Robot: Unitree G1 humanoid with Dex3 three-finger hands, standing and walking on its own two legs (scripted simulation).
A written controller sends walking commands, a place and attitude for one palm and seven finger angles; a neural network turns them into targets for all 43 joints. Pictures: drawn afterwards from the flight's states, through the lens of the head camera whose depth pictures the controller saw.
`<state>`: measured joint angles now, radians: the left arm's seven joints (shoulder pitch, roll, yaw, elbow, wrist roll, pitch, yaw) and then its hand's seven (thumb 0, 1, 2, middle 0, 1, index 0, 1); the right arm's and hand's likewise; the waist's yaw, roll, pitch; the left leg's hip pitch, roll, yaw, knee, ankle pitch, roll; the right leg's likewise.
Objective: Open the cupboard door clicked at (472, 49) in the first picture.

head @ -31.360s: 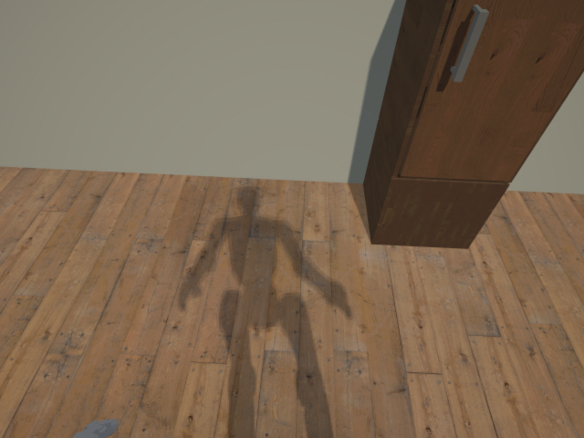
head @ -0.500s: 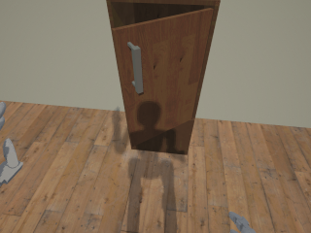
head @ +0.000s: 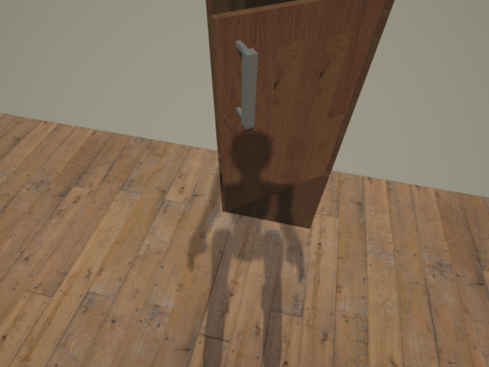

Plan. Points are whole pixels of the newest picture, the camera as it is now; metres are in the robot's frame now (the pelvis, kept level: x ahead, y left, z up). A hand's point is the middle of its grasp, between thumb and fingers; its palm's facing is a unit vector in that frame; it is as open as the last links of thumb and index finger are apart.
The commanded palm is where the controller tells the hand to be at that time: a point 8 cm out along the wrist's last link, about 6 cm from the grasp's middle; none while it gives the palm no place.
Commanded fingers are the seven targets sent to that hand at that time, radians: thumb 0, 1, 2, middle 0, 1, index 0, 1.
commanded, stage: let the arm hang, fingers relaxed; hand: left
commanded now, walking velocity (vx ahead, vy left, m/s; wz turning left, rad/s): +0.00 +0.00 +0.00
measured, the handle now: (244, 87) +0.60 +0.03 +0.13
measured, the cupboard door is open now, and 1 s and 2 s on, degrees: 38 38 38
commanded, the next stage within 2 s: look to check the result in 0.70 s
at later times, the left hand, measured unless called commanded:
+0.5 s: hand out of the picture +0.00 +0.20 -0.16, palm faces +0.00 -0.98 -0.20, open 7.4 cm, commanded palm none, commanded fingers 0.00 0.90 0.90 -0.20 -0.30 -0.20 -0.30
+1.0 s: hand out of the picture +0.02 +0.20 -0.16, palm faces -0.01 -0.97 -0.23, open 7.4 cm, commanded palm none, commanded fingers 0.00 0.90 0.90 -0.20 -0.30 -0.20 -0.30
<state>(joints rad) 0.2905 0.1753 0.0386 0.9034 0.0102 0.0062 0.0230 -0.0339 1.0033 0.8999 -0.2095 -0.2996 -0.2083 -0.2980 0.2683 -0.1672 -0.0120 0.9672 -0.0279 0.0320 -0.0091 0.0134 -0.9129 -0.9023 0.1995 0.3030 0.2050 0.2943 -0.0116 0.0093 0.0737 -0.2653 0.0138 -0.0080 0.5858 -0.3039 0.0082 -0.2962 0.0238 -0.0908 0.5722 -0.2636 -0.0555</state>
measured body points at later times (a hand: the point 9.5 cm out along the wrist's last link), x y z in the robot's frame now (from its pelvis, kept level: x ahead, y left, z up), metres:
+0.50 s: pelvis -0.01 +0.02 +0.02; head +0.00 +0.02 +0.46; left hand +0.00 +0.25 -0.14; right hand -0.03 -0.19 -0.15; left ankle +0.00 +0.12 -0.73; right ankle +0.03 -0.09 -0.73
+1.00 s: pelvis +0.00 +0.02 +0.02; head +0.02 +0.01 +0.47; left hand +0.03 +0.25 -0.14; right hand -0.01 -0.21 -0.15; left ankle +0.00 +0.12 -0.73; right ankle +0.03 -0.09 -0.73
